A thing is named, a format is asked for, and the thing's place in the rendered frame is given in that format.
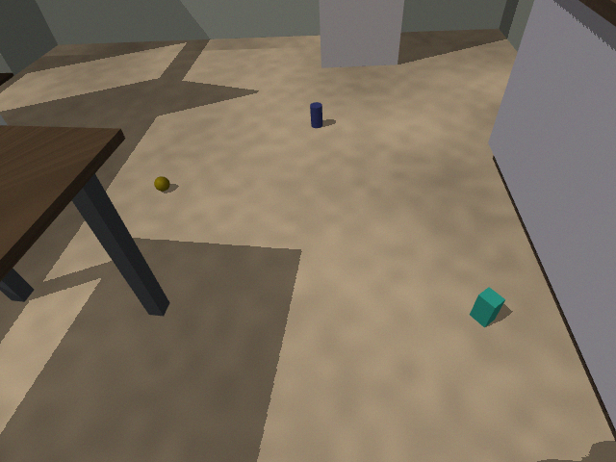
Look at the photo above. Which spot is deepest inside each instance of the table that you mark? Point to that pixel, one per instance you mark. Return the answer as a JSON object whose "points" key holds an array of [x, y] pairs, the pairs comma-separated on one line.
{"points": [[41, 170]]}

